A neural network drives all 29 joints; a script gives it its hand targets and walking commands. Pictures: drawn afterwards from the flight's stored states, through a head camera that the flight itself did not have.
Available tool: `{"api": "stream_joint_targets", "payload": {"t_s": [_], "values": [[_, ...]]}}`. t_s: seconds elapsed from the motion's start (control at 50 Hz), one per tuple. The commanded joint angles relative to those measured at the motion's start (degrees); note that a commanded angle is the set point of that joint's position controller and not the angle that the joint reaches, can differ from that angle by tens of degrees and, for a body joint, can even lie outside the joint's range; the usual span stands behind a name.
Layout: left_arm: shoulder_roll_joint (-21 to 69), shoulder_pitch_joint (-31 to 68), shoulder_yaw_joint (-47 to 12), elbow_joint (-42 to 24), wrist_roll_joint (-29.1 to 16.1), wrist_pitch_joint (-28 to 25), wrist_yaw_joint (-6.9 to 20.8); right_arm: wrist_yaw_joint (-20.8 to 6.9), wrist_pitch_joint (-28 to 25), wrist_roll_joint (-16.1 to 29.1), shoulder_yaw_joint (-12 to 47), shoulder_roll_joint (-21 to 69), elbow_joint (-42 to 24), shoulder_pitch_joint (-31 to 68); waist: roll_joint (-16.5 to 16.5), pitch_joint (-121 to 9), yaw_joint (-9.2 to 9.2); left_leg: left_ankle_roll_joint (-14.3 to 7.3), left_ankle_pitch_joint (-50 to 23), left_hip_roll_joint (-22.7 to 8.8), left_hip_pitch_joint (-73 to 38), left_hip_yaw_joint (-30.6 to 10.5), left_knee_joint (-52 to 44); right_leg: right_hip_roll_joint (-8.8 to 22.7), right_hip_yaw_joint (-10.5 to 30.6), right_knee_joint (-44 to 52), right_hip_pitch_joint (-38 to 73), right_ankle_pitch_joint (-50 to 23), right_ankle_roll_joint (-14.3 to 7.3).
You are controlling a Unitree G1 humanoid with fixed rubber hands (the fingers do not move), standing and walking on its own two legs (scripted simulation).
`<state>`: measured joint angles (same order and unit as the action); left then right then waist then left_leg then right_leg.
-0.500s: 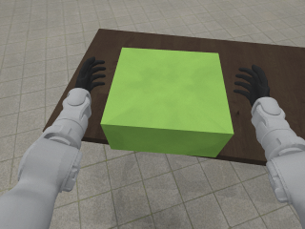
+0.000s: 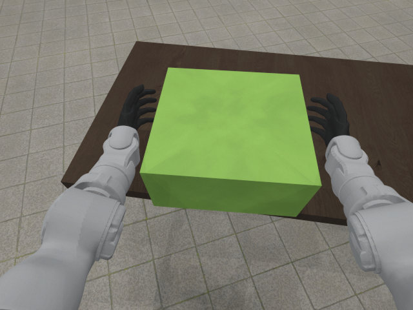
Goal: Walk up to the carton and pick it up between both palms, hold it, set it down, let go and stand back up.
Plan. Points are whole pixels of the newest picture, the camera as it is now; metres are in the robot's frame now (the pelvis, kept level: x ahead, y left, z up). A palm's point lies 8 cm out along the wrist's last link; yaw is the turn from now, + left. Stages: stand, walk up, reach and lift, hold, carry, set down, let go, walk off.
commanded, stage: reach and lift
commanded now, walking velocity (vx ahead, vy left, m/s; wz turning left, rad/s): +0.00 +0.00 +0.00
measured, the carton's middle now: (228, 138) +0.49 -0.02 +0.02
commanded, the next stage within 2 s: none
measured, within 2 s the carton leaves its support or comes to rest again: leaves its support in 2.00 s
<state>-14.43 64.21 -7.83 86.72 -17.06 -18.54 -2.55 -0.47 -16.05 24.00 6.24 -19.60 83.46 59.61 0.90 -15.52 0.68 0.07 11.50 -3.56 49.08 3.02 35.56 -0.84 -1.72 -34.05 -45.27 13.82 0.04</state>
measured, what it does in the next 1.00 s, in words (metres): stands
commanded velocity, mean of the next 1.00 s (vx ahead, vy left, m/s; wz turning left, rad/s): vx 0.00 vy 0.00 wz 0.00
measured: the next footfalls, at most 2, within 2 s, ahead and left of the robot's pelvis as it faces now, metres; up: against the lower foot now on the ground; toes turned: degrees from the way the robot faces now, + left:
none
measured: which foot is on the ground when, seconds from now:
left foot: down 0.00-1.00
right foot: down 0.00-1.00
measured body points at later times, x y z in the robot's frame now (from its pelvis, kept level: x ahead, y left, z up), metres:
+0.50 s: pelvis +0.00 +0.00 +0.00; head +0.09 +0.01 +0.44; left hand +0.48 +0.18 +0.08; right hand +0.47 -0.22 +0.08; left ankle +0.03 +0.12 -0.71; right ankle +0.00 -0.12 -0.71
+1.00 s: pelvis +0.01 +0.00 +0.01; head +0.10 +0.01 +0.45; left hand +0.48 +0.18 +0.08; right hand +0.47 -0.22 +0.08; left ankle +0.03 +0.12 -0.71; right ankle +0.00 -0.12 -0.71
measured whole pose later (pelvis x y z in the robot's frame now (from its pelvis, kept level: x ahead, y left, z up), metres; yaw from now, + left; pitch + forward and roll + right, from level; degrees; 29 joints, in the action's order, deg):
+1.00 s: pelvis +0.01 +0.00 +0.01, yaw +1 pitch +23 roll -2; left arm -12.7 60.9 4.3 85.3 -6.1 -22.7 -2.8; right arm 1.5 -19.2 8.8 -9.4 -16.5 80.2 56.0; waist 1.1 -12.8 1.6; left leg 0.1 9.6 -2.9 43.7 2.4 30.3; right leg -0.5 -2.4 -28.0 -39.2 11.8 0.1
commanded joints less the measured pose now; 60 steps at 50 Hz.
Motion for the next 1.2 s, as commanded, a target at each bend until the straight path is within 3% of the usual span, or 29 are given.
{"api": "stream_joint_targets", "payload": {"t_s": [0.0,0.06,0.12,0.16,0.2,0.22,0.24,0.26,0.28,0.3,0.42,0.48,0.5,0.52,0.54,0.58,0.62,0.64,0.68,0.76,0.78,0.84,0.88,0.94,0.96,1.0,1.02,1.08,1.18], "values": [[-3.6,18.7,1.7,-7.3,1.3,-2.4,0.2,0.6,-3.6,0.1,-0.5,-7.0,-8.1,20.9,-0.7,-34.4,0.68,2.7,-23.3,1.8,-33.8,-2.6,3.5,-1.7,-2.4,3.6,3.5,-21.1,1.8],[-1.9,17.3,1.4,-5.7,1.4,-2.4,0.6,0.8,-3.6,0.4,0.8,-6.5,-6.5,19.6,-0.9,-32.6,1.52,2.6,-23.8,1.4,-32.8,-2.9,3.1,-1.4,-2.0,4.0,4.7,-22.1,1.8],[-2.2,17.1,2.1,-9.4,3.6,-2.9,0.2,0.8,-4.8,0.2,-0.9,-7.6,-5.5,18.6,2.3,-34.4,1.29,3.7,-27.3,1.6,-36.6,-2.7,3.5,-1.9,-2.5,3.9,2.8,-23.7,1.6],[-1.6,17.4,2.0,-8.2,3.3,-2.7,0.4,0.8,-4.3,-0.1,-0.6,-6.8,-5.4,19.2,2.0,-33.5,1.78,3.3,-24.6,1.4,-37.3,-2.9,3.5,-1.7,-2.3,4.8,1.0,-20.3,1.5],[-2.3,17.1,2.6,-6.5,3.2,-2.6,0.5,0.5,-3.6,-0.1,-0.2,-6.4,-5.1,18.9,0.9,-33.0,0.92,2.7,-22.1,1.6,-34.9,-2.8,2.8,-1.2,-1.7,5.0,2.3,-19.0,1.4],[-1.8,17.7,1.5,-6.4,2.4,-2.8,0.3,0.5,-3.5,0.4,-0.1,-6.3,-4.4,19.3,0.6,-31.4,1.62,2.7,-20.5,1.4,-34.6,-2.6,2.7,-1.4,-2.0,5.0,1.4,-17.3,1.6],[-1.7,17.7,1.5,-6.2,1.8,-3.1,0.3,0.5,-3.5,0.5,0.4,-5.3,-5.4,18.8,-0.3,-31.1,1.25,2.1,-20.4,1.5,-33.3,-2.8,2.7,-1.0,-1.7,5.0,2.1,-17.2,1.6],[-1.4,18.2,1.0,-6.0,1.0,-3.1,0.3,0.6,-3.6,0.3,0.2,-6.0,-5.5,19.6,-0.2,-31.4,2.13,2.4,-19.9,1.4,-33.2,-2.8,2.5,-0.9,-1.9,4.8,2.6,-17.5,1.7],[-1.7,18.5,1.1,-5.6,1.2,-3.2,0.4,0.8,-3.5,0.2,0.3,-5.8,-5.9,20.2,0.9,-31.0,1.33,2.4,-19.6,1.8,-31.1,-2.6,2.8,-0.7,-1.5,4.4,2.9,-18.2,1.8],[-1.5,18.6,1.1,-5.7,0.8,-3.5,0.6,0.7,-3.5,0.2,0.7,-4.4,-7.7,20.1,-0.6,-32.3,1.16,2.0,-19.6,2.0,-30.0,-2.7,2.8,-0.4,-1.2,4.0,4.3,-19.7,2.0],[-0.8,19.7,0.9,-6.9,1.6,-3.9,0.5,1.0,-3.4,-1.9,-1.1,-4.0,-8.3,20.9,0.1,-32.8,1.97,2.4,-18.7,1.8,-30.2,-2.6,2.6,-0.6,-1.6,3.8,4.1,-18.7,1.9],[-0.1,19.6,0.8,-6.1,1.4,-3.8,0.2,0.9,-3.1,-2.4,-1.7,-3.7,-9.1,21.6,1.0,-33.5,1.83,2.3,-18.1,1.4,-31.5,-2.7,2.4,-0.5,-2.1,4.3,2.4,-16.5,1.5],[0.5,19.5,1.2,-6.4,1.7,-3.9,0.1,0.6,-2.8,-2.0,-1.7,-2.6,-7.8,21.0,0.6,-32.3,1.01,2.2,-17.3,1.5,-31.7,-2.9,1.7,-0.6,-2.1,4.5,1.2,-14.9,1.3],[1.4,19.7,0.8,-6.1,1.7,-3.7,0.1,0.4,-2.6,-2.4,-1.8,-2.2,-8.0,21.4,0.9,-31.7,1.77,2.0,-16.2,1.5,-31.6,-2.8,1.8,-0.3,-1.9,4.7,1.1,-14.1,1.2],[1.5,19.3,0.8,-5.8,2.0,-3.6,0.0,0.1,-2.7,-2.6,-1.9,-2.2,-7.9,20.7,0.8,-32.5,0.94,2.5,-17.4,1.1,-33.1,-2.7,1.6,-0.5,-2.8,4.7,0.6,-13.9,1.0],[2.9,19.4,0.9,-6.9,1.8,-3.9,-0.1,0.3,-2.7,-3.7,-2.4,-2.0,-8.0,20.6,0.3,-32.6,1.56,2.5,-19.0,1.3,-33.2,-2.9,2.2,-0.5,-2.2,5.2,0.8,-15.0,1.0],[2.4,19.5,1.3,-7.5,2.0,-4.2,0.2,0.2,-2.6,-3.7,-1.5,-0.2,-9.2,21.0,-0.4,-32.0,0.78,1.8,-18.3,1.6,-30.7,-2.4,2.0,-0.4,-1.7,4.9,2.5,-16.0,1.7],[4.3,19.8,0.6,-9.2,2.2,-4.4,0.3,0.0,-2.6,-4.0,-2.7,0.9,-9.3,20.5,0.7,-33.9,1.83,2.3,-18.9,1.2,-32.4,-3.1,1.5,-0.3,-2.3,5.0,2.0,-15.7,1.1],[2.9,19.0,2.2,-8.1,3.2,-4.5,0.1,0.2,-2.9,-6.0,-4.0,-0.2,-9.5,20.2,0.2,-32.7,1.24,1.9,-19.4,1.2,-32.9,-3.1,1.4,-0.3,-2.3,5.5,2.2,-15.9,1.1],[5.5,19.0,3.0,-8.4,5.2,-4.3,0.5,0.0,-3.0,-7.8,-5.9,1.5,-8.3,19.0,1.0,-31.1,2.54,2.5,-19.4,0.9,-35.3,-3.3,0.5,-0.2,-2.3,6.7,2.5,-16.0,0.8],[7.3,18.6,3.2,-9.2,6.0,-4.7,0.8,-0.3,-3.3,-8.0,-5.5,4.0,-9.4,19.2,1.1,-31.3,1.4,2.1,-21.2,1.1,-35.5,-3.0,0.8,-0.1,-2.2,6.8,2.7,-16.3,0.8],[10.9,20.2,5.8,-10.3,8.8,-5.4,1.8,-1.5,-4.2,-11.7,-8.7,7.9,-9.3,19.7,1.3,-30.7,2.34,2.7,-21.3,1.0,-36.9,-2.9,-0.3,-0.2,-3.0,8.2,3.4,-17.0,0.7],[14.5,18.1,8.6,-7.8,12.9,-5.5,3.5,-2.5,-4.7,-16.5,-11.3,12.0,-10.0,19.5,0.8,-27.3,2.46,2.0,-19.4,1.1,-36.7,-2.9,-2.0,0.4,-2.7,9.3,5.4,-16.9,0.8],[26.6,20.0,10.4,-8.2,18.7,-7.5,7.3,-5.7,-7.0,-25.5,-13.3,27.1,-15.2,21.7,1.3,-28.3,2.02,2.0,-20.5,1.6,-36.9,-2.3,-4.8,1.3,-3.0,10.9,11.5,-22.0,0.9],[29.6,19.7,11.4,-7.5,20.2,-7.9,8.5,-6.8,-7.7,-29.0,-15.2,30.5,-14.7,21.5,1.0,-28.2,2.87,2.0,-19.5,1.4,-37.0,-2.2,-6.0,1.3,-3.5,11.5,12.7,-22.5,0.6],[32.0,17.1,13.0,-7.1,23.4,-8.7,9.3,-8.2,-8.9,-32.7,-16.9,32.0,-15.3,18.7,1.1,-26.4,2.99,2.2,-22.7,1.0,-39.9,-2.3,-7.5,1.4,-4.0,12.5,14.8,-25.9,0.9],[32.7,16.4,13.6,-6.9,24.7,-8.6,9.4,-8.4,-9.2,-34.3,-18.7,31.1,-13.7,17.2,2.7,-25.0,3.81,3.0,-24.0,0.6,-41.4,-2.2,-8.0,1.3,-4.2,13.5,15.5,-26.2,0.4],[32.7,14.2,15.5,-8.5,26.5,-8.5,9.2,-8.9,-9.5,-35.1,-19.1,33.4,-11.1,13.6,1.7,-20.5,2.54,2.7,-25.0,0.7,-41.6,-1.5,-9.0,1.1,-3.5,14.9,17.4,-25.9,0.3],[31.4,10.8,17.7,-9.7,27.8,-7.6,9.4,-8.9,-8.2,-37.6,-19.1,36.0,-13.0,9.8,-1.1,-16.7,2.12,0.4,-17.2,1.7,-35.8,-0.5,-13.5,2.1,-2.7,15.1,24.8,-25.6,1.8]]}}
